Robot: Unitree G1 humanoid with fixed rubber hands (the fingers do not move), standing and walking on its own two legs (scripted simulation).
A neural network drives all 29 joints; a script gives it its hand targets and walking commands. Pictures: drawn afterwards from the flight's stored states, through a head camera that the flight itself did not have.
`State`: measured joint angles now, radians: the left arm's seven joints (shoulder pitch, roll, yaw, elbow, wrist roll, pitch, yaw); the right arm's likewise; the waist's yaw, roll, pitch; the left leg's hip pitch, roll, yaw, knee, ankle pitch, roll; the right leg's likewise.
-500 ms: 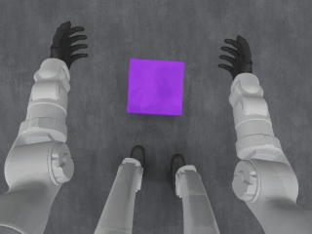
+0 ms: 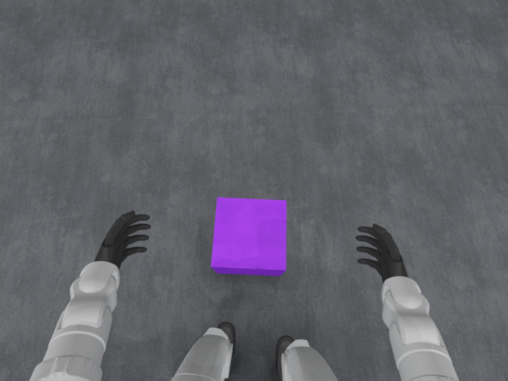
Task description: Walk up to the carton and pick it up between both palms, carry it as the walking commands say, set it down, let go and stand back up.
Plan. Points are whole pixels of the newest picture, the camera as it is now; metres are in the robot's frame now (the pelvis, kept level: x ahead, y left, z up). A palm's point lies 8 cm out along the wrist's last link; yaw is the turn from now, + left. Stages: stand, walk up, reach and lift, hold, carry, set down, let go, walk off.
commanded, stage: let go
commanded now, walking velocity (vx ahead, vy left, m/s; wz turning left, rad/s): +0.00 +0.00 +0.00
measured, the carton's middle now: (250, 238) +0.44 +0.04 -0.64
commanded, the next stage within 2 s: stand in 0.70 s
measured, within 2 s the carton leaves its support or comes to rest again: neither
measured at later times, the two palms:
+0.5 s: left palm (107, 322) +0.19 +0.21 -0.03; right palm (448, 348) +0.18 -0.25 -0.03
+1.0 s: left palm (60, 342) +0.16 +0.28 -0.06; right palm (469, 367) +0.16 -0.28 -0.05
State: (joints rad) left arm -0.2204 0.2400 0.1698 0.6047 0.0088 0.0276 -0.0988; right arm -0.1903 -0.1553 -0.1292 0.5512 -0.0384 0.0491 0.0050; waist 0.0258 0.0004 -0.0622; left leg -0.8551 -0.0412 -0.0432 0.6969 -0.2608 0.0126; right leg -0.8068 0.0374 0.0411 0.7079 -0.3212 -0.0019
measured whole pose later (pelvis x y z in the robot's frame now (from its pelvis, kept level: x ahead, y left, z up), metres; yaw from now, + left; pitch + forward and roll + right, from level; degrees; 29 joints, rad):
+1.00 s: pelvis +0.03 +0.00 +0.03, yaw +0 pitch -2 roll +0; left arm 0.22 0.31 0.09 0.70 0.02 0.01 0.01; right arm 0.19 -0.29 -0.08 0.74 -0.02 -0.01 -0.03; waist 0.00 -0.01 0.01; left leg -0.18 -0.03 -0.03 0.50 -0.29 0.02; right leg -0.12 0.03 0.04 0.47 -0.32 -0.01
